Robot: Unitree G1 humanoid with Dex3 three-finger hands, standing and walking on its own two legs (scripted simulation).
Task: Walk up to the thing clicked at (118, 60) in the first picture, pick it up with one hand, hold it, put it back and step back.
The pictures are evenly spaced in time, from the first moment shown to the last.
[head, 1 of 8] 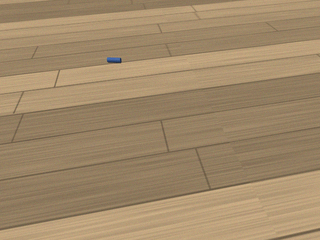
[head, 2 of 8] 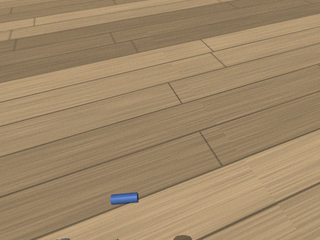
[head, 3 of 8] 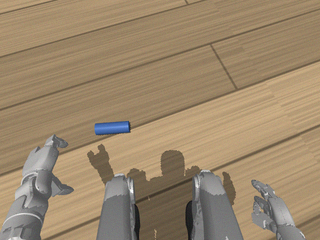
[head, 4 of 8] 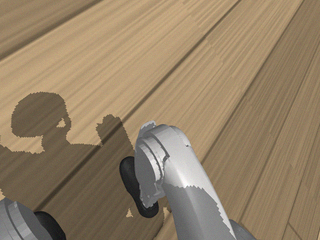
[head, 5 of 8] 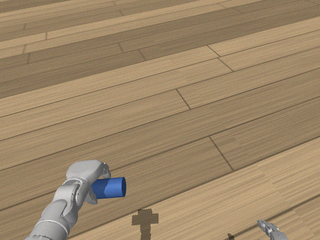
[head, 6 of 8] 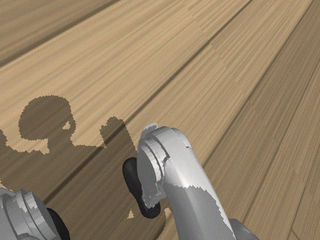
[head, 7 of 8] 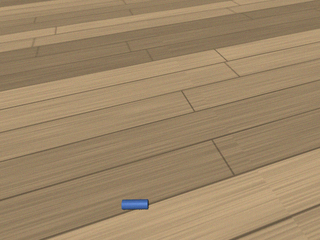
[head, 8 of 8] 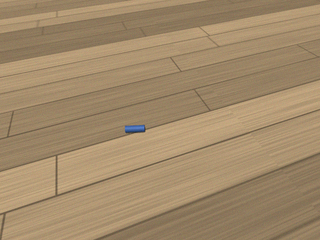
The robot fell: no
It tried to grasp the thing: yes
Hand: left
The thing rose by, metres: 0.67
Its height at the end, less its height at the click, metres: +0.00
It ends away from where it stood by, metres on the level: 0.01
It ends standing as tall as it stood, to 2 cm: yes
